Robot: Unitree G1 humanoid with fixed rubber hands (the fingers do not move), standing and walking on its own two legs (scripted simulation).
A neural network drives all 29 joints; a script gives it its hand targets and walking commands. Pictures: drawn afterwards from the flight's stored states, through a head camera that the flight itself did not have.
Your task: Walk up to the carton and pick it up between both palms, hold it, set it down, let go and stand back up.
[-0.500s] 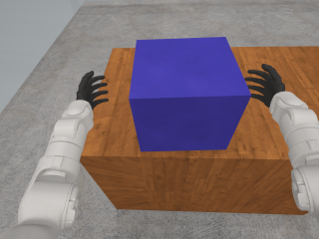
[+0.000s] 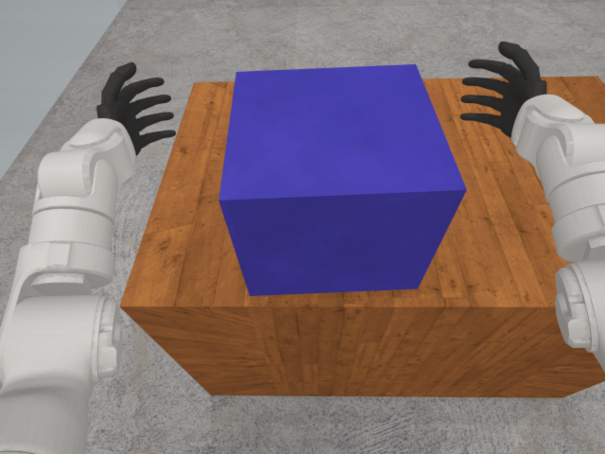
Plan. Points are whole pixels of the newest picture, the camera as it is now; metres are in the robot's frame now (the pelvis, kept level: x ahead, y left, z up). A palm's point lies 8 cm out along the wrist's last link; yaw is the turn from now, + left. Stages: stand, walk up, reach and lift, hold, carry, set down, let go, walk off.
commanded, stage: reach and lift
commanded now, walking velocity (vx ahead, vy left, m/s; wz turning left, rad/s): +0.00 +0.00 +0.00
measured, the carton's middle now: (330, 184) +0.51 -0.03 +0.02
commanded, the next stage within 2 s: none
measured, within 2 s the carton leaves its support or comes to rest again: neither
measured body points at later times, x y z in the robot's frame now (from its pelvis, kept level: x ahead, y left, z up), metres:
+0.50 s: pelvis -0.01 -0.01 +0.00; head +0.06 -0.01 +0.44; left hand +0.48 +0.22 +0.19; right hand +0.47 -0.25 +0.19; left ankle -0.02 +0.10 -0.75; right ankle -0.02 -0.10 -0.75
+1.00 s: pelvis +0.00 +0.00 -0.01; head +0.10 -0.01 +0.43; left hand +0.49 +0.22 +0.09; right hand +0.48 -0.23 +0.09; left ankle -0.02 +0.10 -0.75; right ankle -0.02 -0.10 -0.75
